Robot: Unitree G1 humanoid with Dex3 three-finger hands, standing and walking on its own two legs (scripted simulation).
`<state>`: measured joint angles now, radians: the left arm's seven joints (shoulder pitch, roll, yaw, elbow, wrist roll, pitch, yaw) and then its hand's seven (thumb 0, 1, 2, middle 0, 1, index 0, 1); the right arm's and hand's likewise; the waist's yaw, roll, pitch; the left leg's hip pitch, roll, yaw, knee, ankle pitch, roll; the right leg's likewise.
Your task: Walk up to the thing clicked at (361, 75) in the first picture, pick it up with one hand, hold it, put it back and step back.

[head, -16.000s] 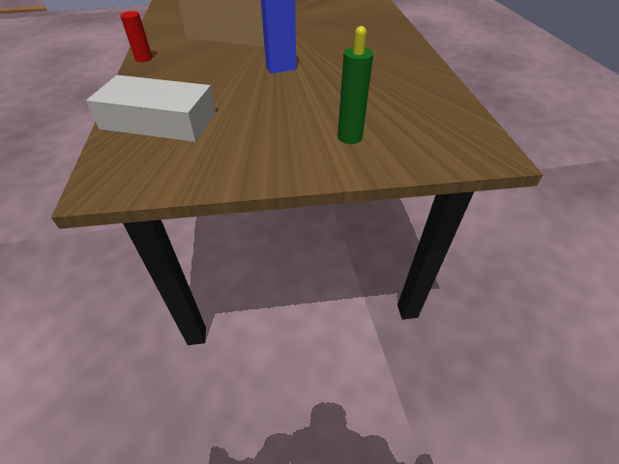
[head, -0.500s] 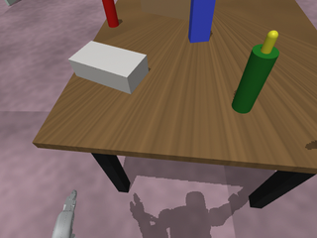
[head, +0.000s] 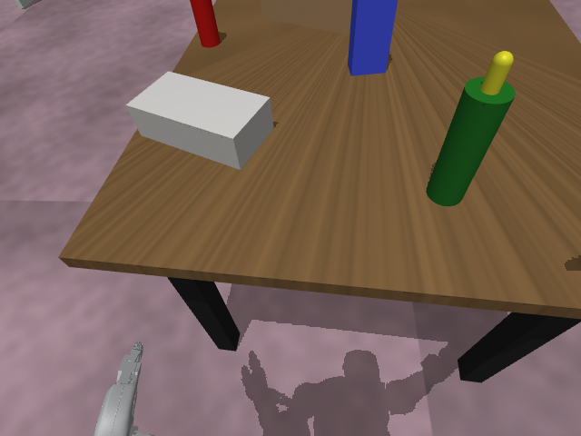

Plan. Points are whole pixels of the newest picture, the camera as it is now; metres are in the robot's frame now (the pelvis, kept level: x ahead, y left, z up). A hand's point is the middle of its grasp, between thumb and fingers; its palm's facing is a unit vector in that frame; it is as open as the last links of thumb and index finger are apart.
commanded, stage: go down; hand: right
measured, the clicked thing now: (469, 136) +0.52 -0.20 +0.13
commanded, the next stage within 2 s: approach in 0.12 s
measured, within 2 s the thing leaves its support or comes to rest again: neither
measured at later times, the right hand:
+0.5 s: hand out of the picture +0.42 -0.36 +0.17, palm faces +0.16 +0.99 -0.02, open 17.3 cm
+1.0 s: hand (493, 170) +0.49 -0.24 +0.09, palm faces +0.17 +0.99 +0.02, open 17.4 cm
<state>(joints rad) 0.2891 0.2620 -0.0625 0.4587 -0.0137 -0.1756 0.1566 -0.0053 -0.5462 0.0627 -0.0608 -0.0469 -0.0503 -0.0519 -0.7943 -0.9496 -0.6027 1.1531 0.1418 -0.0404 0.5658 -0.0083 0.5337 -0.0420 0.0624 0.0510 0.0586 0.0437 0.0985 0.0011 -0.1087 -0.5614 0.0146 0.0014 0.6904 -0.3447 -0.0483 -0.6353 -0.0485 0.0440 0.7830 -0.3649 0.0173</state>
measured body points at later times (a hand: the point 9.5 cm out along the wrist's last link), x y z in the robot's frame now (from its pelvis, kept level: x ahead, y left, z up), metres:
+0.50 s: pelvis +0.00 +0.01 -0.01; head +0.06 -0.02 +0.44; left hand +0.16 +0.26 -0.06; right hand +0.40 -0.41 +0.17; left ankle -0.01 +0.16 -0.71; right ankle +0.01 -0.13 -0.71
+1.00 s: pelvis -0.02 +0.00 -0.03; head +0.08 -0.03 +0.41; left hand +0.12 +0.27 -0.06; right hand +0.48 -0.29 +0.09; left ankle -0.01 +0.16 -0.71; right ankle +0.01 -0.13 -0.71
